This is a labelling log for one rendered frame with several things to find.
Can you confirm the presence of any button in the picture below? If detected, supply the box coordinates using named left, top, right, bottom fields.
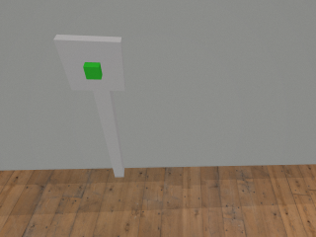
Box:
left=83, top=62, right=103, bottom=80

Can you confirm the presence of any panel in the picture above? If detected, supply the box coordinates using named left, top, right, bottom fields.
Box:
left=53, top=35, right=125, bottom=178

